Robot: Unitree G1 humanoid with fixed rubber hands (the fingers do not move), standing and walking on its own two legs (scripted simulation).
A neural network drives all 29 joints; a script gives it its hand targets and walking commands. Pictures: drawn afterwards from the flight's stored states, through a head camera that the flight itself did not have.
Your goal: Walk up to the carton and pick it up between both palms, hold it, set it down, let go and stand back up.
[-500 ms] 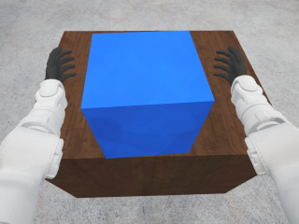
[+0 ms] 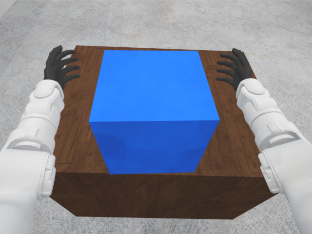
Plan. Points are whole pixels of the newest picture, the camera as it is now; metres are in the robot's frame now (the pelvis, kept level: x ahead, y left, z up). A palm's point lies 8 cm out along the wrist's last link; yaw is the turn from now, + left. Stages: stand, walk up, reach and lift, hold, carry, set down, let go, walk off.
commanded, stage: set down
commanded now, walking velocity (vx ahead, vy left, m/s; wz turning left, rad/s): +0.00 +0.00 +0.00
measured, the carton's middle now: (152, 114) +0.45 +0.05 +0.02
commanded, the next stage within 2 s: none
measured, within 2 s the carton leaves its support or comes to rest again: neither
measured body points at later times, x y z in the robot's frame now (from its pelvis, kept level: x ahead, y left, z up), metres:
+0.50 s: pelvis -0.01 +0.00 +0.01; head -0.01 +0.01 +0.46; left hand +0.41 +0.27 +0.22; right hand +0.44 -0.20 +0.22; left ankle -0.01 +0.12 -0.75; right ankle +0.01 -0.12 -0.75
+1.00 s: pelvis -0.01 -0.01 +0.01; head -0.01 +0.01 +0.46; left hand +0.37 +0.25 +0.16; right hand +0.38 -0.24 +0.16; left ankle -0.01 +0.12 -0.75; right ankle +0.01 -0.12 -0.75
